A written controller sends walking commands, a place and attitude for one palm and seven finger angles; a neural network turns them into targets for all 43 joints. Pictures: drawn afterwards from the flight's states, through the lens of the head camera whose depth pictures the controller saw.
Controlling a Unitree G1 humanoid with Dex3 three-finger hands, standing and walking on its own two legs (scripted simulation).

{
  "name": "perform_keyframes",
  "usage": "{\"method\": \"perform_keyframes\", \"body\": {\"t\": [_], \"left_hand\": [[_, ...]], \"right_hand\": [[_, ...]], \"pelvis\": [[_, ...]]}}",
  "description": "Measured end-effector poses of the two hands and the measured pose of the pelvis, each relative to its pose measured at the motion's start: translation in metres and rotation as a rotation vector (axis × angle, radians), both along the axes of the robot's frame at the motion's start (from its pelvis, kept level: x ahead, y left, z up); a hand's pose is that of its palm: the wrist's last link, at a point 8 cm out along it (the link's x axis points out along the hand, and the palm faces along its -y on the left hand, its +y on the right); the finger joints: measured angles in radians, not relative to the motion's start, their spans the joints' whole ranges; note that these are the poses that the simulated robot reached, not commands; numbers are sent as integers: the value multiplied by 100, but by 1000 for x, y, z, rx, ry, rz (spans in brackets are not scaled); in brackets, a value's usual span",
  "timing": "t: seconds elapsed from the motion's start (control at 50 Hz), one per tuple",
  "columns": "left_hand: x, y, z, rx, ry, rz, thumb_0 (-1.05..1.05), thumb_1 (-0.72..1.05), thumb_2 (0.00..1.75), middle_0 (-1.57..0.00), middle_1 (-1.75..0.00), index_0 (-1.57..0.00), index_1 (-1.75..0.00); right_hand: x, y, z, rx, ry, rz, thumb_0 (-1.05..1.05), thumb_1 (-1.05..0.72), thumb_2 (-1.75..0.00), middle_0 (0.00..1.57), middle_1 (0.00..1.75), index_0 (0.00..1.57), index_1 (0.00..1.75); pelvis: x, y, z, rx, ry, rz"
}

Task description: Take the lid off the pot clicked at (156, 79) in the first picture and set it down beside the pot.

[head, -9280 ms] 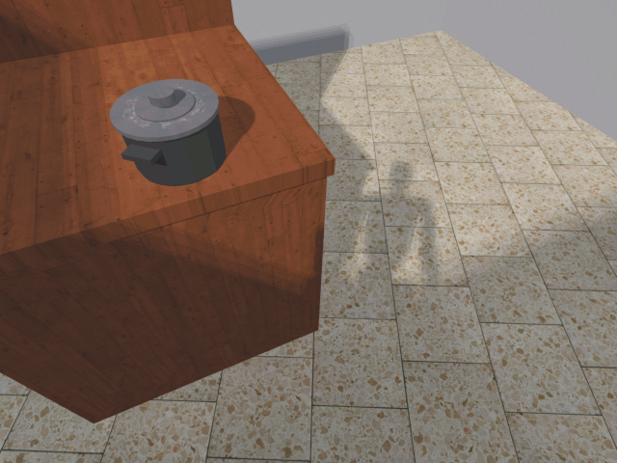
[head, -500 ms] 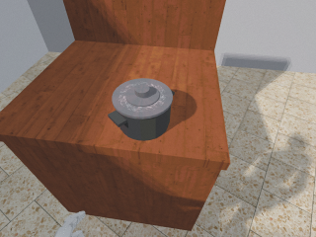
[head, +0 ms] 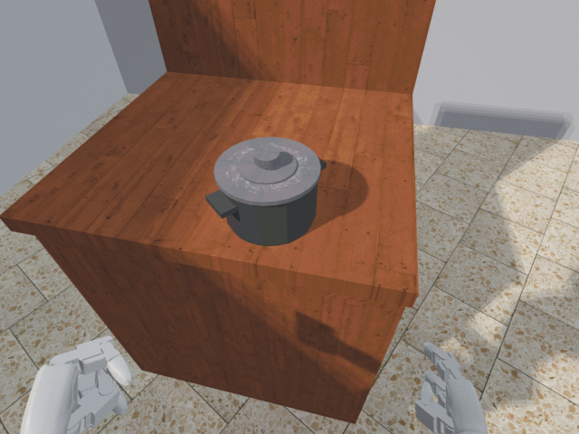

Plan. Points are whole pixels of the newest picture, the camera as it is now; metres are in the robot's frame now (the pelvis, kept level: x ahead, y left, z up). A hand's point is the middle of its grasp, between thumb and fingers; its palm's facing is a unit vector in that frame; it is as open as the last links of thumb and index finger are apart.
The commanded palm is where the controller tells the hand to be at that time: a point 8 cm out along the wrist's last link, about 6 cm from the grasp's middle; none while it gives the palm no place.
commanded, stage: raise the hand higher, near the body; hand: left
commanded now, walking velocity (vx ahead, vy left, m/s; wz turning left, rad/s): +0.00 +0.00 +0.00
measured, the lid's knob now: (266, 156) +0.48 +0.11 +0.15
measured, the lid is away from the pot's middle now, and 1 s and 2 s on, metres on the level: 0.00 0.00 0.00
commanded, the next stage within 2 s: reach forward and open the fingers in 0.86 s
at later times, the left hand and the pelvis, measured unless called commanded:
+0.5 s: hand (93, 344) +0.17 +0.24 +0.12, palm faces +0.31 -0.84 -0.44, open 3.1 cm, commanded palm +0.11 +0.28 +0.15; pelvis +0.01 +0.01 +0.00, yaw -2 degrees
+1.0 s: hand (77, 282) +0.20 +0.25 +0.18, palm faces +0.39 -0.76 -0.52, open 3.1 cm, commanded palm +0.15 +0.29 +0.20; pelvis +0.01 +0.02 +0.00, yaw -2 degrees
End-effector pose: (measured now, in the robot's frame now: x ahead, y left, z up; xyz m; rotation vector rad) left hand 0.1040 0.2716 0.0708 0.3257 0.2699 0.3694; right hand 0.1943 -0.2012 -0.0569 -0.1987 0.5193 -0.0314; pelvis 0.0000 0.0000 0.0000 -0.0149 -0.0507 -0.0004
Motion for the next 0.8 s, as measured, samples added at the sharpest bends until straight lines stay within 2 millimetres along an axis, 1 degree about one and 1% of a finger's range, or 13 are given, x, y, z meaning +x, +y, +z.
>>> {"method": "perform_keyframes", "body": {"t": [0.06,0.12,0.22,0.3,0.4,0.5,0.58,0.68,0.8], "left_hand": [[6,3,14,44,-27,-13,2,90,90,-123,-142,-123,-142],[11,3,26,83,-48,-41,2,90,90,-126,-146,-126,-145],[14,3,42,135,-78,-82,2,90,90,-128,-149,-128,-148],[16,3,48,145,-100,-98,2,90,90,-129,-149,-129,-149],[20,7,62,171,-165,-101,2,89,90,-130,-150,-130,-149],[25,9,71,175,-223,-99,2,89,90,-130,-150,-130,-149],[30,13,81,190,-272,-99,2,89,90,-130,-150,-130,-149],[37,15,94,209,-333,-106,2,89,90,-130,-150,-130,-149],[43,16,109,240,-389,-125,2,89,90,-130,-150,-130,-149]], "right_hand": [[-14,-1,-12,17,53,-27,1,-90,-90,21,30,21,30],[-25,-3,-21,28,85,-55,1,-90,-90,21,30,21,30],[-31,-7,-25,34,97,-95,1,-90,-90,21,30,21,30],[-25,-9,-21,23,72,-100,2,-90,-90,21,30,21,30],[-10,-6,-10,9,24,-89,1,-90,-90,21,30,21,30],[4,2,-1,11,-21,-64,1,-90,-90,21,30,20,30],[12,10,3,12,-36,-39,1,-90,-90,21,30,21,30],[13,20,2,25,-30,-13,1,-90,-90,21,30,21,30],[6,24,-5,35,10,-6,1,-90,-90,21,30,21,30]], "pelvis": [[3,1,0,1,-6,-8],[5,3,1,4,-8,-17],[8,6,1,7,-7,-30],[8,9,1,6,-7,-32],[10,12,1,6,-7,-33],[12,15,1,4,-11,-33],[13,16,1,3,-13,-31],[14,19,1,2,-15,-32],[14,21,1,4,-14,-33]]}}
